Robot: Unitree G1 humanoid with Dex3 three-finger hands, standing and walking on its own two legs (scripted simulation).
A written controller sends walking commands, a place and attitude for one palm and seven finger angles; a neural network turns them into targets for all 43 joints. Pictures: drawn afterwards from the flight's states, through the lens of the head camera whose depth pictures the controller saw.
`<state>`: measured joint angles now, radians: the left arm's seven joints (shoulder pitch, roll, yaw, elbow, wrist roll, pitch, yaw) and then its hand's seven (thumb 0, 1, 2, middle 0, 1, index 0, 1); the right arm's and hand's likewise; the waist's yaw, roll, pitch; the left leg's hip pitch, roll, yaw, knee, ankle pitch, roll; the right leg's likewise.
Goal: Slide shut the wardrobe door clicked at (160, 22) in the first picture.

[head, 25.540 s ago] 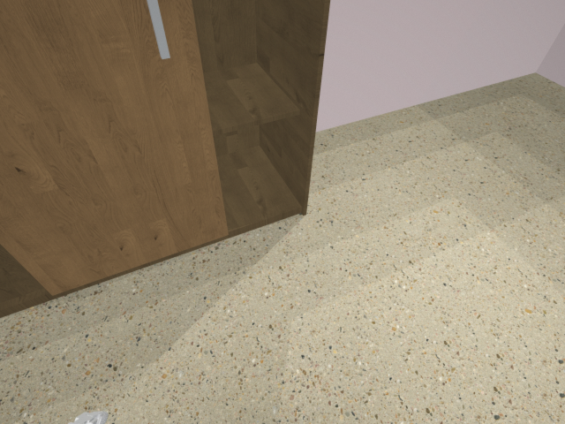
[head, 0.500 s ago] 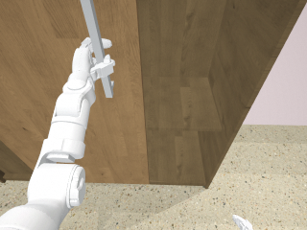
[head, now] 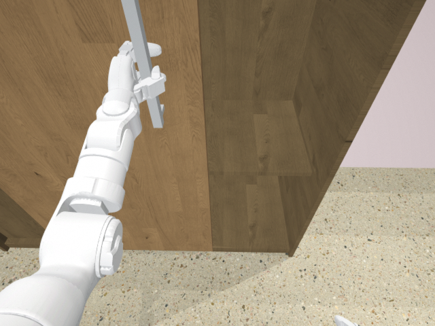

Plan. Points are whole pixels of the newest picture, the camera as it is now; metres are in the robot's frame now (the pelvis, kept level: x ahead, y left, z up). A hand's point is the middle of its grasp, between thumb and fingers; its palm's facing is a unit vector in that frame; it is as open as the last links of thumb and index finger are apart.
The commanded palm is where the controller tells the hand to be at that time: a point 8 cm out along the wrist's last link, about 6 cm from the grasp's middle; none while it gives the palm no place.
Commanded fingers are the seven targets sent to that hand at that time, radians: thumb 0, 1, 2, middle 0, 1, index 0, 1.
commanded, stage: step sideways, sliding the door along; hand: left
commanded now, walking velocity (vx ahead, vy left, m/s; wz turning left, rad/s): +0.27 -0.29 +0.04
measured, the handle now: (146, 56) +0.52 +0.16 +0.24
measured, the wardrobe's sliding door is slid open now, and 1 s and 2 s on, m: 0.36 0.29 0.17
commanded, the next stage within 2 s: none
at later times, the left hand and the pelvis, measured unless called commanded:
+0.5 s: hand (164, 84) +0.48 +0.12 +0.21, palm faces +0.24 -0.97 -0.07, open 6.1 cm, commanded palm +0.45 +0.12 +0.23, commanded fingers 0.00 0.90 0.90 -0.45 -1.40 -0.45 -1.40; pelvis +0.03 -0.05 -0.02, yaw -1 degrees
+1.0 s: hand (205, 84) +0.48 +0.05 +0.21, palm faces +0.35 -0.93 -0.07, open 6.5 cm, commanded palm +0.45 +0.02 +0.22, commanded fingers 0.00 0.90 0.90 -0.45 -1.40 -0.45 -1.40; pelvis +0.12 -0.16 +0.00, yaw +6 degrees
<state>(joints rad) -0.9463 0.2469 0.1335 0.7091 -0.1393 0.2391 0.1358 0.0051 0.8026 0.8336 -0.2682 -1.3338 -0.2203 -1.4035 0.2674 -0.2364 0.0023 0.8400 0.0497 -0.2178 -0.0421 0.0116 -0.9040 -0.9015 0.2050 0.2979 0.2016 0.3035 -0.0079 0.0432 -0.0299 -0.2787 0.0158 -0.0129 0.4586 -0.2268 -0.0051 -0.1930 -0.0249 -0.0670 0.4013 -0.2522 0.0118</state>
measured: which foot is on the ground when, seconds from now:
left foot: down 0.00-1.00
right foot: down 0.00-0.42, up 0.44-0.66, down 0.68-1.00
